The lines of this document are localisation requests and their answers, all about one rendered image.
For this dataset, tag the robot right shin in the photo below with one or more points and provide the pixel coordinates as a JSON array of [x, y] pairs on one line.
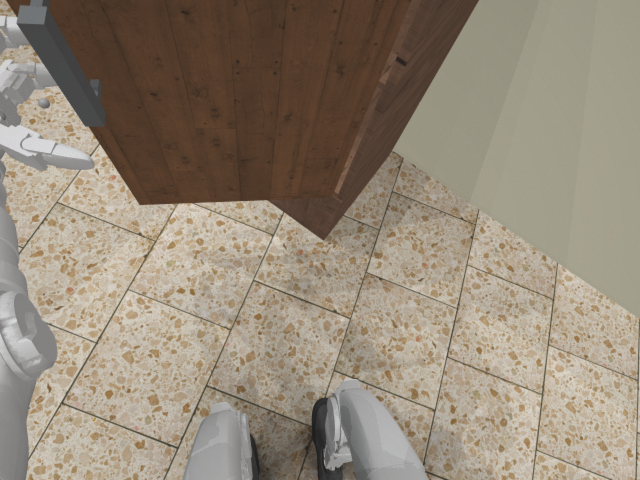
[[334, 455]]

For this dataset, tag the cupboard door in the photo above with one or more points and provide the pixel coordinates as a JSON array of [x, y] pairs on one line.
[[230, 100]]

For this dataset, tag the robot left upper arm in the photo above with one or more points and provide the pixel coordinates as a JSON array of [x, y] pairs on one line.
[[27, 347]]

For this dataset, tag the left robot forearm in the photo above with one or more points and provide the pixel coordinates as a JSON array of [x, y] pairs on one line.
[[11, 278]]

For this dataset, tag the handle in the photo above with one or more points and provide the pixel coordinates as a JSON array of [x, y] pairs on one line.
[[39, 27]]

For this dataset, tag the robot left hand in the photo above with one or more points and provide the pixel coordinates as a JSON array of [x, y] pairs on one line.
[[16, 86]]

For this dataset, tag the robot left thigh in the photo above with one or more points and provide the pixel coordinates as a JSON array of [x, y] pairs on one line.
[[221, 444]]

